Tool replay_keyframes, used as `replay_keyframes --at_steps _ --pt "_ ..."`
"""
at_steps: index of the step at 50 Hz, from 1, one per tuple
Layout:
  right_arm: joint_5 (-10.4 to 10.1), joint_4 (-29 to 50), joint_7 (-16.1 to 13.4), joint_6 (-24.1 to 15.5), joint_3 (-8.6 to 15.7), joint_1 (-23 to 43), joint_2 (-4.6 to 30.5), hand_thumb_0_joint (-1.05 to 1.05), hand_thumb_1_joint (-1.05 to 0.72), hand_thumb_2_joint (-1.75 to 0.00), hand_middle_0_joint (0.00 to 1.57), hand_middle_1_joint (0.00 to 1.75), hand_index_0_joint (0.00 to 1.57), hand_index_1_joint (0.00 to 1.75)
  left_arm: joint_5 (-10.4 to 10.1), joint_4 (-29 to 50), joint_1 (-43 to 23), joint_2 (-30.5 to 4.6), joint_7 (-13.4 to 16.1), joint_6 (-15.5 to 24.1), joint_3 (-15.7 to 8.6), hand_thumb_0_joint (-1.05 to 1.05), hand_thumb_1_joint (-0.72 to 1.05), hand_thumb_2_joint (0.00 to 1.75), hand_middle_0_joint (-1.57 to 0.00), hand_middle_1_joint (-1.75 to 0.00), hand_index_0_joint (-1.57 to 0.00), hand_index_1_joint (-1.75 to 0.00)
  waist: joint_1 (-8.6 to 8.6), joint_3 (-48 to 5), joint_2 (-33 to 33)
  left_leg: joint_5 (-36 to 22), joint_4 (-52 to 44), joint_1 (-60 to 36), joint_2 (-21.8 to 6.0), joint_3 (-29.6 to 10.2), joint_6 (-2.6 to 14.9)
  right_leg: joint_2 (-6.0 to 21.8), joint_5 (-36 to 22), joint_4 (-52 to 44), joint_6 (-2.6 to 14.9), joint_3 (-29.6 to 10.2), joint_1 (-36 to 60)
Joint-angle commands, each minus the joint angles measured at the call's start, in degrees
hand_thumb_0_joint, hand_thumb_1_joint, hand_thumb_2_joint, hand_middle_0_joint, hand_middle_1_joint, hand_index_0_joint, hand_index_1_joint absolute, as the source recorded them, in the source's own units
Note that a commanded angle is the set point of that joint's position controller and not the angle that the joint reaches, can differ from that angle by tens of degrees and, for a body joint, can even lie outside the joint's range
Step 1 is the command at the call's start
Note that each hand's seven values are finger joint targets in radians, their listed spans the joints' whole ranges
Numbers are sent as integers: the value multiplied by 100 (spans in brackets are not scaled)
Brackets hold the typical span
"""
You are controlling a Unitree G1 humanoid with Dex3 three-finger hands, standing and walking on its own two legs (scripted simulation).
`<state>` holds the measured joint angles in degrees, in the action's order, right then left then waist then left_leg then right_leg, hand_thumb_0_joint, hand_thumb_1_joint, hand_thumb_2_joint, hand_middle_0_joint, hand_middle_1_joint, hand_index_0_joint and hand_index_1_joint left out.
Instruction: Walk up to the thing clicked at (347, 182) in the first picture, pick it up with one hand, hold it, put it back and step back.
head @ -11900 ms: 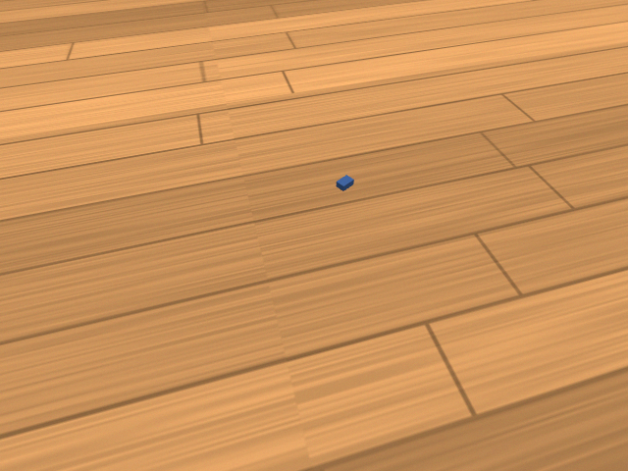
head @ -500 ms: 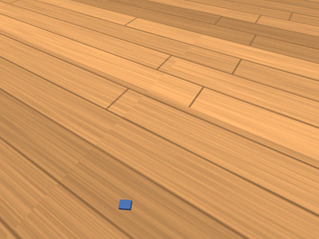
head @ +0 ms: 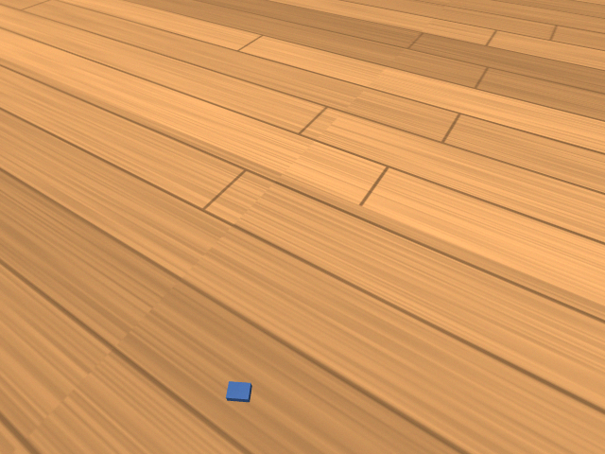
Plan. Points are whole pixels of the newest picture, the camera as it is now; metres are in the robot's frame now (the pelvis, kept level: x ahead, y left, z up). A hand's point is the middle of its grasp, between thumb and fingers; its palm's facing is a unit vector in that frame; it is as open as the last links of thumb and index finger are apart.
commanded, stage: stand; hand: left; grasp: from above
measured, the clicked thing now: (239, 391) +0.42 +0.23 -0.76
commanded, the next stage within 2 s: rise first in 0.56 s
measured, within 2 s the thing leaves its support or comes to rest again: neither
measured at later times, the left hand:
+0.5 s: hand out of the picture +0.07 +0.26 -0.16, palm faces -0.02 -0.94 -0.35, open 7.4 cm
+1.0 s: hand out of the picture +0.16 +0.25 -0.17, palm faces -0.05 -0.93 -0.36, open 10.0 cm
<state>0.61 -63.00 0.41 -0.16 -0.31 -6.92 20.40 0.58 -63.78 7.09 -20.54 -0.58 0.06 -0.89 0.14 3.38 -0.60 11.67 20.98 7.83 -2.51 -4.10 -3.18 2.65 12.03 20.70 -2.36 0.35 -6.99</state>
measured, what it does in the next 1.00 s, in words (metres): stands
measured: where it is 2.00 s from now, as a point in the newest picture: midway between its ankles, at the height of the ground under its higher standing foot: outside the picture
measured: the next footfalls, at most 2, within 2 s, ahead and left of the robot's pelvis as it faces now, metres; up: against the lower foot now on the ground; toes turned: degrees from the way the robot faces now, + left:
none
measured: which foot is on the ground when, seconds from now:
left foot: down 0.00-1.00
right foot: down 0.00-1.00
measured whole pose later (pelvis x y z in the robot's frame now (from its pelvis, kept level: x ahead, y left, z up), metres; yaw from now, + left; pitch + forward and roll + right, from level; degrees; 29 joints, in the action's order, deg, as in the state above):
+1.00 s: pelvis -0.02 +0.01 -0.03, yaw -2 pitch +8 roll -1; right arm -1.0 -42.7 -0.6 -1.6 2.0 -12.7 13.7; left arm 7.2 -53.7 -1.3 -18.8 -1.4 -5.4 -9.0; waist -1.6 -1.5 0.2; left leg 19.6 41.1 29.6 -2.7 -3.0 -3.1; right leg 1.9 18.9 40.1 -2.7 -1.8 -29.2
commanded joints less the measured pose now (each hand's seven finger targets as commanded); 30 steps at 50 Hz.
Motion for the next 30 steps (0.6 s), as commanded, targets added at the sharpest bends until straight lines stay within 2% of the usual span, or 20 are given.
replay_keyframes --at_steps 1,10,12,16,22,26,30 --pt "-17 321 -75 -99 243 67 1197 0 -90 -90 20 30 20 30 4 331 -161 -1256 85 133 -221 0 90 90 -20 -30 -20 -30 -23 -414 125 -1009 -256 17 -389 -156 384 460 -787 -311 340 -298 89" --pt "-23 314 -82 -105 242 70 1209 0 -90 -90 20 30 20 30 -9 320 -122 -1266 86 140 -227 0 90 90 -20 -30 -20 -30 -8 -509 84 -1132 -203 -35 -398 -141 396 479 -1011 -286 339 -315 217" --pt "-18 324 -92 -104 260 82 1249 0 -90 -90 20 30 20 30 -9 327 -132 -1239 96 134 -229 0 90 90 -20 -30 -20 -30 5 -588 28 -1325 -160 -88 -431 -140 403 486 -1136 -237 346 -291 261" --pt "-16 325 -91 -105 240 108 1221 0 -90 -90 20 30 20 30 -6 304 -67 -1217 83 113 -218 0 90 90 -20 -30 -20 -30 20 -393 19 -959 -260 3 -388 -147 388 432 -774 -309 325 -271 106" --pt "-14 337 -92 -103 259 77 1229 0 -90 -90 20 30 20 30 3 327 -108 -1238 99 131 -238 0 90 90 -20 -30 -20 -30 3 -543 57 -1207 -174 -115 -416 -131 408 463 -1038 -272 340 -286 164" --pt "-10 335 -88 -102 249 76 1216 0 -90 -90 20 30 20 30 -8 315 -137 -1231 90 120 -235 0 90 90 -20 -30 -20 -30 -5 -419 15 -1066 -241 -20 -395 -142 384 442 -825 -288 345 -290 107" --pt "-18 349 -91 -111 257 99 1226 0 -90 -90 20 30 20 30 -2 317 -100 -1227 90 125 -234 0 90 90 -20 -30 -20 -30 8 -485 14 -1208 -198 -92 -412 -131 391 450 -1029 -266 344 -283 161"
